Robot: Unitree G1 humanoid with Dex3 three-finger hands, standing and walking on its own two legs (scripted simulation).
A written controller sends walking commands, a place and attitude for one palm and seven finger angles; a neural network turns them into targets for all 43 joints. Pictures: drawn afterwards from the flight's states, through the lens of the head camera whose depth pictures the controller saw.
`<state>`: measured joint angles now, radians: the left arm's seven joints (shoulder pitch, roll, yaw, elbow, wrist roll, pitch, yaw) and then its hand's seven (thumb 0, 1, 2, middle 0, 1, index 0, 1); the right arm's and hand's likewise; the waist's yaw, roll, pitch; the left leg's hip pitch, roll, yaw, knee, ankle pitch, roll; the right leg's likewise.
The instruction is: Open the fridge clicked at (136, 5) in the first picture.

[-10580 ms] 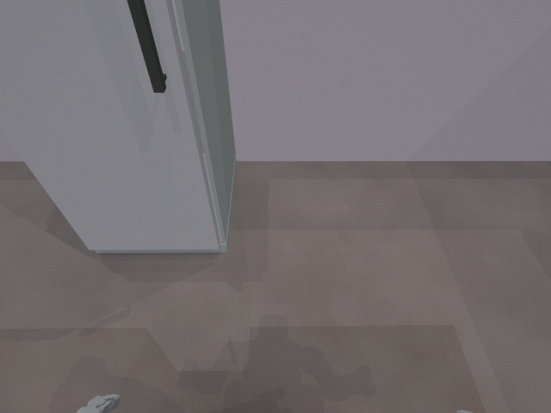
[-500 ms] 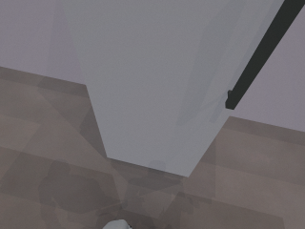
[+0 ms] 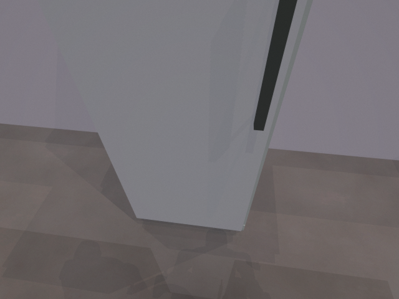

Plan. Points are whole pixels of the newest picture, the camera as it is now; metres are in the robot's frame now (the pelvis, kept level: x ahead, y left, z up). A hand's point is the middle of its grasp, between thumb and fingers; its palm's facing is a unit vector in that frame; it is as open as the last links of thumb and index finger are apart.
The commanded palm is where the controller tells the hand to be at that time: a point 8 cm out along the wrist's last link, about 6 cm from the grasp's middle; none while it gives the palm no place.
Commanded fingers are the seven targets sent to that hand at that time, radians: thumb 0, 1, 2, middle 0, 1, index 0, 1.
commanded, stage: come to a stop and stand still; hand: right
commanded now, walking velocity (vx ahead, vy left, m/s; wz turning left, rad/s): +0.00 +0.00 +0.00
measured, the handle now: (276, 41) +0.52 -0.13 +0.27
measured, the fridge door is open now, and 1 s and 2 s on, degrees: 0 0 0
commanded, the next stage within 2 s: look again from close up in 1.28 s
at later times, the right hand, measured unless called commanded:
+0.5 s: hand out of the picture -0.06 -0.13 -0.18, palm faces +0.03 +0.99 -0.15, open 7.3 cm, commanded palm none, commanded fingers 0.00 -0.90 -0.90 0.20 0.30 0.20 0.30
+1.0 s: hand out of the picture -0.02 -0.20 -0.18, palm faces +0.04 +0.98 -0.20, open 7.4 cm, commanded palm none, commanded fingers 0.00 -0.90 -0.90 0.20 0.30 0.20 0.30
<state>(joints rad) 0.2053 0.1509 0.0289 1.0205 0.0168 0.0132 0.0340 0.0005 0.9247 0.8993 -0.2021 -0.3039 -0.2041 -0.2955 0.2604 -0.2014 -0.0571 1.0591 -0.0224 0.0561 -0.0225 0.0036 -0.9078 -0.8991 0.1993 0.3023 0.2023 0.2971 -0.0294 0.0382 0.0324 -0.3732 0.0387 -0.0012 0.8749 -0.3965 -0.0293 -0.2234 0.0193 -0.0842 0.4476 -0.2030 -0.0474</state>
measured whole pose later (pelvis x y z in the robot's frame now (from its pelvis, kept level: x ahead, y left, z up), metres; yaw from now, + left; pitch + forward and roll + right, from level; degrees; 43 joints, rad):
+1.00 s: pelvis -0.04 -0.02 -0.01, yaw +0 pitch -1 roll +1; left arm 0.32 0.15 0.01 1.06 0.02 0.00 0.02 0.03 0.93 0.90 -0.20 -0.30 -0.20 -0.30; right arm 0.33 -0.15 -0.01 1.03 -0.03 -0.01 -0.04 0.00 -0.91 -0.90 0.20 0.30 0.20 0.30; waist 0.01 -0.02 -0.02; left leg -0.23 0.04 0.03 0.56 -0.31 0.00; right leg -0.33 0.02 -0.07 0.56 -0.21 -0.08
